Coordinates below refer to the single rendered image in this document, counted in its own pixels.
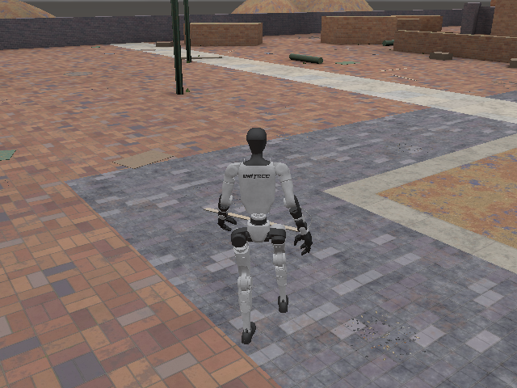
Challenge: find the right robot thigh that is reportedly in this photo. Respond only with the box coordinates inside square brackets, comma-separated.
[269, 224, 286, 267]

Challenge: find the right robot upper arm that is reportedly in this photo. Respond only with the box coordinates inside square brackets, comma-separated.
[274, 162, 296, 209]

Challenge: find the left robot upper arm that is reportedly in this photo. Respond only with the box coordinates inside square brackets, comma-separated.
[220, 162, 241, 206]

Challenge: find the robot left forearm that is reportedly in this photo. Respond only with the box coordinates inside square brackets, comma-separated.
[218, 194, 229, 220]

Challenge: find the humanoid robot torso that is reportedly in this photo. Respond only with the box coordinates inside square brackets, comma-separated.
[238, 159, 276, 243]

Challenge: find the robot right forearm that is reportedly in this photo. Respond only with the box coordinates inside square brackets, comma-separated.
[289, 195, 309, 235]

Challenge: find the left robot hand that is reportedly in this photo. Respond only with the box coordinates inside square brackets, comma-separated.
[217, 216, 237, 231]

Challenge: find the right robot hand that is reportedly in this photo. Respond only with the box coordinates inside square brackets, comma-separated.
[294, 232, 313, 255]

